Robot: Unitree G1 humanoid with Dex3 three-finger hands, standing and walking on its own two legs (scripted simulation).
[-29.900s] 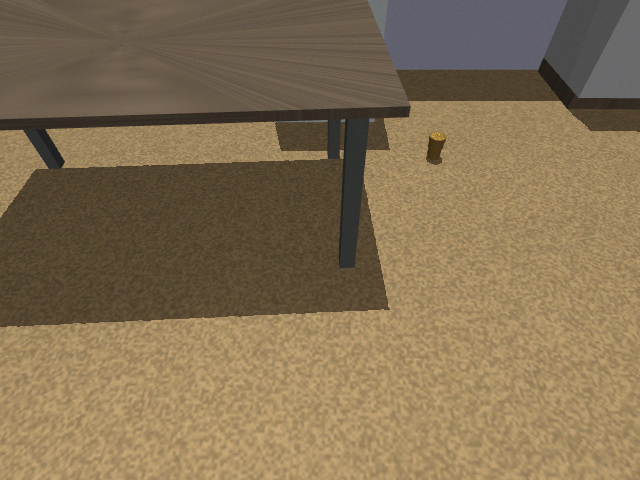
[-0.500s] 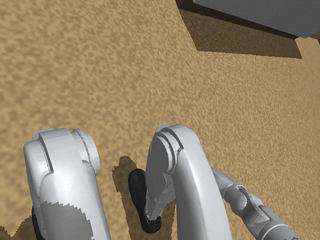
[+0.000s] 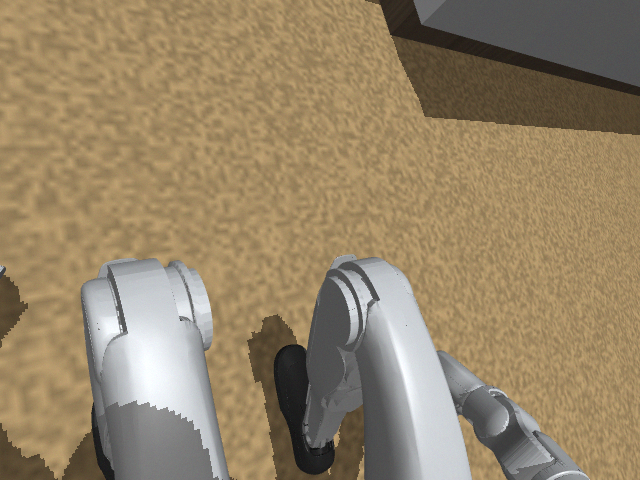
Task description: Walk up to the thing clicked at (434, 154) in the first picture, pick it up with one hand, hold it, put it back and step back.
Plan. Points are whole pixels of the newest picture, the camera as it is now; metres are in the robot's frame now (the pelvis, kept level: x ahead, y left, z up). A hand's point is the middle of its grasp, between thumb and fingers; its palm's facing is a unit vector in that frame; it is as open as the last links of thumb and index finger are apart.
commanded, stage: settle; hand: left
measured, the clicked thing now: out of the picture +0.34 +0.36 -0.16
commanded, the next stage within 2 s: hold in 1.52 s
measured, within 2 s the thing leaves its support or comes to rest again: neither
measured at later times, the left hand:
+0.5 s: hand out of the picture +0.31 +0.35 -0.03, palm faces +0.52 -0.85 -0.06, open 10.5 cm
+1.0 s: hand out of the picture +0.31 +0.34 +0.04, palm faces +0.51 -0.86 -0.06, open 10.5 cm
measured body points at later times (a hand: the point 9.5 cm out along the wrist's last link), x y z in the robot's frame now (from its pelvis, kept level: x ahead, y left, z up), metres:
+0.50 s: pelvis +0.02 -0.02 +0.04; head +0.19 +0.11 +0.43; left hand +0.27 +0.40 -0.02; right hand +0.27 -0.22 -0.05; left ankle +0.08 +0.13 -0.24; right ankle +0.13 -0.13 -0.24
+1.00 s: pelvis +0.02 -0.03 +0.07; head +0.21 +0.07 +0.47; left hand +0.28 +0.39 +0.04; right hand +0.26 -0.24 -0.04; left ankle +0.08 +0.13 -0.24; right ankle +0.13 -0.13 -0.24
